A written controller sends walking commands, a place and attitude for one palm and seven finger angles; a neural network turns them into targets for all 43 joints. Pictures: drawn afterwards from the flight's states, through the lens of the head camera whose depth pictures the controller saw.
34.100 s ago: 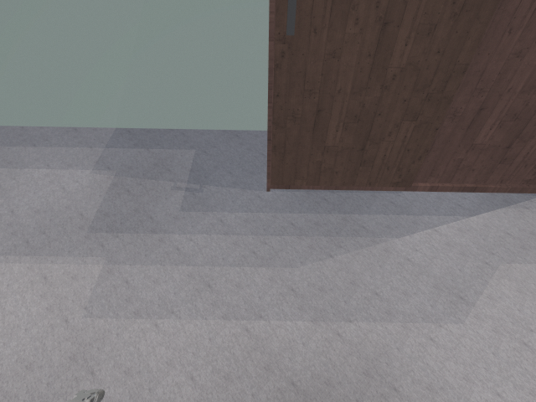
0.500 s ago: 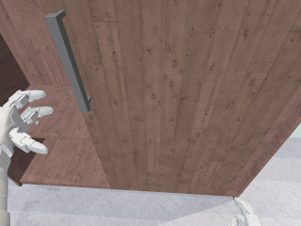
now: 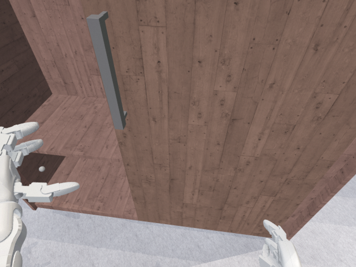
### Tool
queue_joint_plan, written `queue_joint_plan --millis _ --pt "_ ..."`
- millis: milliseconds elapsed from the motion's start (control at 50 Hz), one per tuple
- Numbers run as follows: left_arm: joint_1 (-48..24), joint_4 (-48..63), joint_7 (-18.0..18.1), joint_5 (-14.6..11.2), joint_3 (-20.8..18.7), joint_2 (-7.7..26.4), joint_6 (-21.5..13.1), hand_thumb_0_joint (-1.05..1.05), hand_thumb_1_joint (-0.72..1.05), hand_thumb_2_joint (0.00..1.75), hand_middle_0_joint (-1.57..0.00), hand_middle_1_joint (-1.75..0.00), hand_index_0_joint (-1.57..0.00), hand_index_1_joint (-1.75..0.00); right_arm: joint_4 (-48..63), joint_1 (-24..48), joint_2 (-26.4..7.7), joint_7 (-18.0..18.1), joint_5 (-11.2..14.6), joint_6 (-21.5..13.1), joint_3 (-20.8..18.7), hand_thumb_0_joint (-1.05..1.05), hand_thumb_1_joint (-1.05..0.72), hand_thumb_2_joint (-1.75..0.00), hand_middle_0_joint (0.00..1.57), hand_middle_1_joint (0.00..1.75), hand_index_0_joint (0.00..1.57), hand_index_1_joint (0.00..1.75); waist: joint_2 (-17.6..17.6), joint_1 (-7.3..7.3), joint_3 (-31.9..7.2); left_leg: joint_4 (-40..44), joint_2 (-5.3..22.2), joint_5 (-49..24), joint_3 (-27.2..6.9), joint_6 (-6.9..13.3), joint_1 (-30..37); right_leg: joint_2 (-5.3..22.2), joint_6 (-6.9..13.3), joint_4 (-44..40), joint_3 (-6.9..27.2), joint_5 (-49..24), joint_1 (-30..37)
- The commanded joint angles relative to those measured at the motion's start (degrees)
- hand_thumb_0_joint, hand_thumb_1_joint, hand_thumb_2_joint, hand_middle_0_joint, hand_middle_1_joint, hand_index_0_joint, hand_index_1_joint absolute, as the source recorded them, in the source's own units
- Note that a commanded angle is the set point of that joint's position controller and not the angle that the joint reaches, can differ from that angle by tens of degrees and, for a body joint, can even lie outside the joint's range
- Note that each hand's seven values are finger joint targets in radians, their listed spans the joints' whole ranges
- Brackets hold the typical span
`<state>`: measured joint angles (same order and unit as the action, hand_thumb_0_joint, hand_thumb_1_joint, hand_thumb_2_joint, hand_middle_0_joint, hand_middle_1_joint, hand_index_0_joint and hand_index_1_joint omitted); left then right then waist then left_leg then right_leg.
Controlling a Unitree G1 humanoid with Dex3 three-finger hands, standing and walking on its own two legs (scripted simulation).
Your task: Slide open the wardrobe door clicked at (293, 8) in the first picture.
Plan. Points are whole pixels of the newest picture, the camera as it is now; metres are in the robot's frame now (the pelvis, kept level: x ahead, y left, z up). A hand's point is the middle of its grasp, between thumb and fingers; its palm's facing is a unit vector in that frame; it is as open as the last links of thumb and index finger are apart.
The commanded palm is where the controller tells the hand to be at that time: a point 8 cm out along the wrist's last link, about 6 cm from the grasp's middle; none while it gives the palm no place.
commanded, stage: draw the hand back to the body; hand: left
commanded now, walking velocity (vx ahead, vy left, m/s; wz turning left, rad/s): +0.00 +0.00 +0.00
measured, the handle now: (113, 77) +0.49 +0.24 +0.20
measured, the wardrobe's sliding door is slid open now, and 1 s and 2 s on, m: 0.64 0.64 0.64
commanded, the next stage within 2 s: step back with the hand held close in 0.86 s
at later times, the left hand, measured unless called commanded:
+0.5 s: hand (58, 181) +0.20 +0.25 +0.16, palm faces +0.46 -0.82 -0.34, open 8.6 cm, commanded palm +0.15 +0.28 +0.17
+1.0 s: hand (74, 184) +0.19 +0.21 +0.16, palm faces +0.46 -0.81 -0.36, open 7.4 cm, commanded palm +0.16 +0.26 +0.17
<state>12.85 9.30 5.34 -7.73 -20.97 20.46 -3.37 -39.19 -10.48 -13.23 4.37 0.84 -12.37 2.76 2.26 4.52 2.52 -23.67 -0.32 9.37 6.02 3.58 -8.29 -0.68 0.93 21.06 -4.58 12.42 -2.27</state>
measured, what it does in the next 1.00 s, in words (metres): stands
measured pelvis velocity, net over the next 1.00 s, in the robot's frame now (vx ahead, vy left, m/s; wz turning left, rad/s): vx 0.01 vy -0.04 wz -0.01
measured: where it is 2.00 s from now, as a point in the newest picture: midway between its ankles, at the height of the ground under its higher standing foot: outside the picture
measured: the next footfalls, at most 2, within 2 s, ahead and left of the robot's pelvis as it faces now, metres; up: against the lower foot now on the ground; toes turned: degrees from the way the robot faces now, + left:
right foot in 1.98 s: -0.04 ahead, -0.10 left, +0.00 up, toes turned +4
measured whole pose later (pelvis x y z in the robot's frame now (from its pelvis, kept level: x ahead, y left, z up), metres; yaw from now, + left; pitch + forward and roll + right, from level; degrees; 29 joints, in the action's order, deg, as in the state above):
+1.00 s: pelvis +0.01 -0.04 +0.00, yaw +0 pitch -8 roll +0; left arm 27.8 20.4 7.6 -5.5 -17.3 19.4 -7.4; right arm -40.3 -10.7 -13.4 4.4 -0.2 -8.5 -0.3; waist 4.2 3.8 2.9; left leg -22.0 2.0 9.7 5.2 0.5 -4.2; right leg -3.4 4.0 18.8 -4.8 13.0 2.0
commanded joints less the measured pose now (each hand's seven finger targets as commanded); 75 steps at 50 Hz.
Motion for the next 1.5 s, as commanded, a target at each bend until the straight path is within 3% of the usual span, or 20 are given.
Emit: queue_joint_plan --millis 0,60,220,460,580,680,760,900,940,960,980,1000,1020,1080,1120,1180,1280,1340,1380,1480 --pt "-13.83 14.53 3.49 2.34 -2.84 11.26 -5.29 0.00 0.07 0.50 -0.23 -0.79 -0.23 -0.79 7.28 6.96 -8.28 0.80 0.02 -2.15 -3.76 0.00 -0.90 -0.90 0.20 0.30 0.20 0.30 3.18 -2.21 -3.98 9.35 4.11 7.48 -8.79 -3.43 6.01 -0.47 1.04 -5.54 4.33 1.16 -5.06" --pt "-11.25 16.16 3.98 2.88 -3.11 11.12 -5.67 0.00 0.17 0.55 -0.22 -0.73 -0.22 -0.73 7.26 7.34 -7.78 0.62 -0.31 -1.58 -3.64 0.00 -0.90 -0.90 0.20 0.30 0.20 0.30 5.28 -1.46 -5.01 9.58 3.85 4.45 -9.11 -4.01 6.93 -0.63 1.37 -5.40 4.03 -0.51 -3.01" --pt "1.54 20.50 3.54 2.67 -3.78 10.02 -5.72 0.00 0.47 0.69 -0.22 -0.55 -0.22 -0.55 8.48 7.58 -7.17 -0.47 -0.77 -0.20 -4.08 0.00 -0.90 -0.90 0.20 0.30 0.20 0.30 3.60 -0.55 -4.68 7.67 3.86 -6.04 -7.56 -4.63 7.29 -0.51 1.39 -5.67 3.86 -4.46 -0.83" --pt "9.84 25.63 3.31 2.69 -2.95 9.11 -6.91 0.00 0.90 0.90 -0.20 -0.30 -0.20 -0.30 9.45 7.74 -6.76 -0.46 -0.69 0.25 -4.80 0.00 -0.90 -0.90 0.20 0.30 0.20 0.30 1.69 -0.88 -2.07 5.57 3.10 -3.55 -5.49 -3.19 6.60 0.11 0.80 -6.82 4.58 -3.16 -3.25" --pt "7.92 23.90 3.55 2.76 -3.74 9.97 -7.37 0.00 0.90 0.90 -0.20 -0.30 -0.20 -0.30 8.73 7.95 -6.61 0.28 -0.61 0.29 -5.01 0.00 -0.90 -0.90 0.20 0.30 0.20 0.30 1.13 -1.21 0.16 4.45 2.48 -2.41 -4.31 -2.53 6.63 0.73 0.66 -8.37 5.52 -2.57 -4.84" --pt "8.73 23.44 3.54 2.72 -3.86 10.04 -7.68 0.00 0.90 0.90 -0.20 -0.30 -0.20 -0.30 8.55 8.16 -6.41 0.41 -0.74 0.02 -4.99 0.00 -0.90 -0.90 0.20 0.30 0.20 0.30 1.44 -0.85 -1.12 4.18 2.18 -3.31 -4.01 -2.25 7.42 1.04 0.50 -8.22 5.80 -3.96 -4.18" --pt "9.20 22.82 3.30 2.41 -3.49 9.57 -7.78 0.00 0.90 0.90 -0.20 -0.30 -0.20 -0.30 8.67 8.45 -6.13 0.46 -0.82 0.30 -4.96 0.00 -0.90 -0.90 0.20 0.30 0.20 0.30 -0.67 -0.77 -0.29 3.66 1.87 -3.43 -3.64 -1.96 7.00 1.31 0.17 -8.71 6.49 -4.35 -4.54" --pt "9.51 23.61 3.30 2.53 -3.74 9.81 -8.21 0.00 0.90 0.90 -0.20 -0.30 -0.20 -0.30 8.57 8.47 -5.94 0.51 -0.77 0.25 -4.99 0.00 -0.90 -0.90 0.20 0.30 0.20 0.30 1.88 -0.69 -1.36 3.38 1.81 -4.78 -3.54 -1.94 7.74 1.52 0.13 -8.09 6.58 -6.51 -4.03" --pt "10.09 22.74 3.30 2.37 -3.98 9.90 -8.07 0.00 0.90 0.90 -0.20 -0.30 -0.20 -0.30 8.56 8.65 -5.93 0.68 -0.82 0.39 -5.07 0.00 -0.90 -0.90 0.20 0.30 0.20 0.30 -1.08 -0.64 -0.73 3.16 1.78 -4.98 -3.32 -1.71 7.59 1.47 -0.13 -8.27 6.53 -7.15 -4.44" --pt "4.27 24.80 3.56 2.35 -4.86 11.68 -8.35 0.00 0.90 0.90 -0.20 -0.30 -0.20 -0.30 8.33 8.95 -6.18 0.82 -0.64 0.47 -5.10 0.00 -0.90 -0.90 0.20 0.30 0.20 0.30 0.30 -1.08 -1.52 2.90 1.55 -4.37 -3.23 -1.72 8.03 1.64 -0.15 -8.67 7.11 -6.28 -4.61" --pt "-4.74 28.65 4.13 2.92 -13.24 21.01 -10.87 0.00 0.90 0.90 -0.20 -0.30 -0.20 -0.30 10.64 8.21 -6.07 0.42 0.28 1.67 -3.70 0.00 -0.90 -0.90 0.20 0.30 0.20 0.30 2.82 -2.54 4.26 0.26 2.90 0.03 -5.04 -1.80 3.00 4.99 -0.76 -10.62 12.32 -8.42 -11.92" --pt "6.23 20.75 3.18 3.20 -7.05 12.42 -10.02 0.00 0.90 0.90 -0.20 -0.30 -0.20 -0.30 8.36 7.49 -5.27 0.57 -0.49 2.70 -3.85 0.00 -0.90 -0.90 0.20 0.30 0.20 0.30 -4.14 -3.54 3.26 -3.12 3.70 -1.72 -6.28 -1.55 1.99 7.68 -0.23 -9.25 11.85 -13.16 -14.89" --pt "10.68 19.39 2.64 3.61 -4.83 9.72 -9.24 0.00 0.90 0.90 -0.20 -0.30 -0.20 -0.30 9.86 6.61 -5.63 0.16 -0.24 3.53 -4.22 0.00 -0.90 -0.90 0.20 0.30 0.20 0.30 -7.60 -3.27 -0.25 -5.37 3.46 -2.88 -5.61 -1.50 2.17 8.95 -1.24 -7.60 12.07 -17.21 -14.60" --pt "13.64 25.05 2.83 3.76 -4.83 10.11 -9.18 0.00 0.90 0.90 -0.20 -0.30 -0.20 -0.30 12.22 6.30 -5.92 0.33 0.32 4.94 -4.53 0.00 -0.90 -0.90 0.20 0.30 0.20 0.30 -1.83 -3.07 -9.41 -6.27 4.00 -8.56 -4.82 -1.46 1.47 10.29 -1.56 -1.21 10.72 -25.06 -9.46" --pt "15.88 26.90 3.46 3.77 -5.98 11.36 -8.59 0.00 0.90 0.90 -0.20 -0.30 -0.20 -0.30 13.21 6.09 -6.34 0.75 0.35 5.87 -4.65 0.00 -0.90 -0.90 0.20 0.30 0.20 0.30 1.39 -3.05 -10.93 -6.36 4.95 -12.82 -5.06 -1.57 1.73 9.53 -1.09 0.64 10.25 -22.49 -10.60" --pt "17.05 28.52 4.28 3.63 -8.78 14.23 -8.09 0.00 0.90 0.90 -0.20 -0.30 -0.20 -0.30 14.17 6.16 -6.55 1.37 0.33 7.08 -4.75 0.00 -0.90 -0.90 0.20 0.30 0.20 0.30 -1.14 -3.18 -10.46 -6.63 5.71 -13.08 -6.37 -1.72 0.57 8.99 -0.08 0.91 10.27 -17.09 -12.76" --pt "17.08 28.90 5.16 3.57 -10.12 15.16 -8.18 0.00 0.90 0.90 -0.20 -0.30 -0.20 -0.30 15.13 6.12 -6.87 2.20 0.29 7.95 -4.79 0.00 -0.90 -0.90 0.20 0.30 0.20 0.30 -0.40 -3.14 -8.16 -3.46 7.11 -8.63 -9.20 -1.28 -3.55 6.61 0.39 1.35 10.57 -7.91 -14.17" --pt "16.92 27.62 5.45 3.86 -9.08 13.68 -8.53 0.00 0.90 0.90 -0.20 -0.30 -0.20 -0.30 15.39 5.62 -7.12 2.40 0.24 7.70 -4.54 0.00 -0.90 -0.90 0.20 0.30 0.20 0.30 1.29 -2.91 -7.11 0.35 8.63 -3.01 -11.11 -0.70 -6.91 4.15 -0.02 2.55 9.30 -1.64 -13.37" --pt "15.94 28.90 5.59 4.24 -8.80 13.40 -9.00 0.00 0.90 0.90 -0.20 -0.30 -0.20 -0.30 15.58 5.78 -7.69 2.43 0.15 7.00 -4.67 0.00 -0.90 -0.90 0.20 0.30 0.20 0.30 4.35 -2.66 -7.64 3.53 9.48 3.25 -12.59 -0.32 -9.51 2.80 -0.18 4.31 8.04 1.36 -11.25" --pt "13.68 28.87 5.96 5.78 -9.34 12.77 -9.89 0.00 0.90 0.90 -0.20 -0.30 -0.20 -0.30 15.35 5.24 -8.31 2.54 -0.34 5.72 -4.88 0.00 -0.90 -0.90 0.20 0.30 0.20 0.30 5.50 -2.53 -6.12 11.46 11.89 25.00 -16.68 1.41 -21.58 0.37 -0.70 10.72 6.47 5.39 -4.40"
